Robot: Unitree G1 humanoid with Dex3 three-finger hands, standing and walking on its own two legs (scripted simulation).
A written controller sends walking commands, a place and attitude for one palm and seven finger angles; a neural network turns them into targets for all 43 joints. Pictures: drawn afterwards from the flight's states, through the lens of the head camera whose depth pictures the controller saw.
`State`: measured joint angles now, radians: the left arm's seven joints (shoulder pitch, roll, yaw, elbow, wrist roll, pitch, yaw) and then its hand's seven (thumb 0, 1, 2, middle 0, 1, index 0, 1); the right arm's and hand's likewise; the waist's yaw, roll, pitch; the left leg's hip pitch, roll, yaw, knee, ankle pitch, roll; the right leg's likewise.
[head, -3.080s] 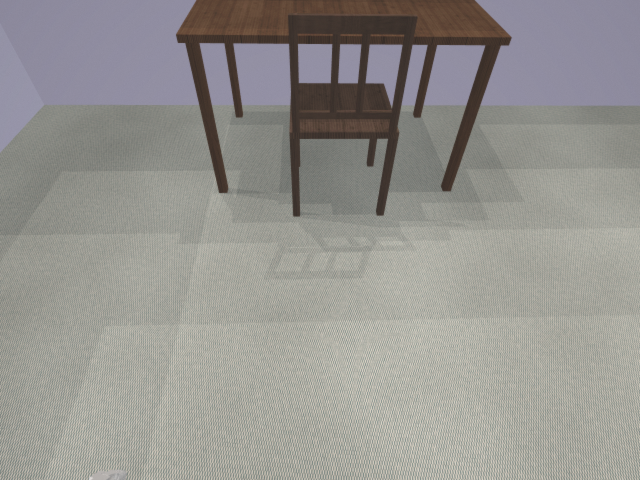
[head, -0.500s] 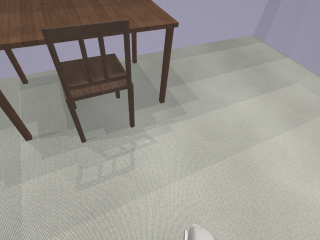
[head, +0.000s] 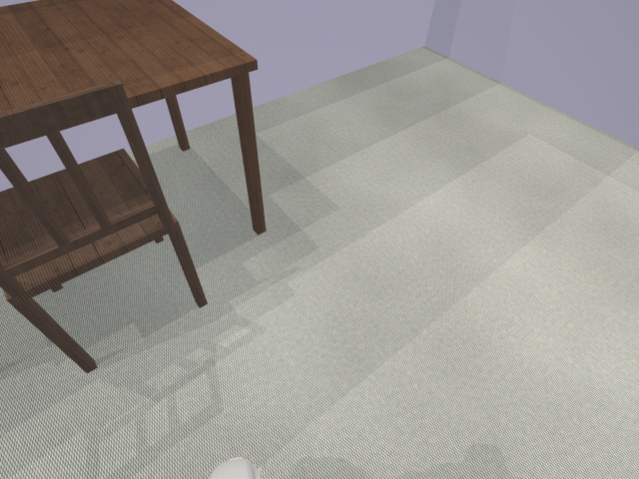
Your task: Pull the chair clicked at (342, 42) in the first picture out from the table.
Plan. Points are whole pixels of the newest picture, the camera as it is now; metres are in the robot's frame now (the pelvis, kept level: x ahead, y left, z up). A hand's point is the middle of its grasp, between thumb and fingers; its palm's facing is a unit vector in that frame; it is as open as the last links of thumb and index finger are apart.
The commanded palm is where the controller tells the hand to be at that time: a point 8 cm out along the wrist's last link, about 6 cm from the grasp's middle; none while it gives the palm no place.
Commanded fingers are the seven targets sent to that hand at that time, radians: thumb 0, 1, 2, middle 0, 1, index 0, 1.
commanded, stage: walk to a spot facing it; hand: left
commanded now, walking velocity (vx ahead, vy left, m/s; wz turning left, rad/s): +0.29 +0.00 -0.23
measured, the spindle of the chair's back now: (33, 200) +0.64 +0.61 -0.11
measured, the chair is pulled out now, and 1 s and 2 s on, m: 0.00 0.00 0.00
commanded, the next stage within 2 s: turn to face it in 0.26 s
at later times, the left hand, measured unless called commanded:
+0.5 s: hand (182, 409) +0.25 +0.22 -0.17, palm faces -0.13 -0.98 -0.16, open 7.4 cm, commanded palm none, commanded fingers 0.00 0.90 0.90 -0.20 -0.30 -0.20 -0.30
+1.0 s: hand (154, 408) +0.26 +0.27 -0.18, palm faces +0.14 -0.97 -0.22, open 7.3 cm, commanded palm none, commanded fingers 0.00 0.90 0.90 -0.20 -0.30 -0.20 -0.30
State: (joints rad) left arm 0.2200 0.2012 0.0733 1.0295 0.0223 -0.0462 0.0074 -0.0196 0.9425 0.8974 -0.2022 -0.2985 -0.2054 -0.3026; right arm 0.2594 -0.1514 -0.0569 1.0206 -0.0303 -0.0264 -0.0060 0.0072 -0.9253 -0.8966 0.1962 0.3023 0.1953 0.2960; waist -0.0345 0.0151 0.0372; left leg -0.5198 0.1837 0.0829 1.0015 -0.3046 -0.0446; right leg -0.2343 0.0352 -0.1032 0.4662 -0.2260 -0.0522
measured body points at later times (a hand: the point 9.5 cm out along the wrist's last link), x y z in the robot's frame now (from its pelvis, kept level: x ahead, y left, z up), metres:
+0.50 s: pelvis +0.16 +0.05 +0.01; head +0.18 +0.07 +0.46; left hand +0.26 +0.27 -0.15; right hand +0.12 -0.18 -0.13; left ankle +0.15 +0.14 -0.74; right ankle +0.18 -0.10 -0.69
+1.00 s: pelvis +0.17 +0.06 -0.01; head +0.19 +0.08 +0.44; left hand +0.25 +0.32 -0.16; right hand +0.25 -0.19 -0.14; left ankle +0.20 +0.15 -0.74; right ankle +0.18 -0.09 -0.67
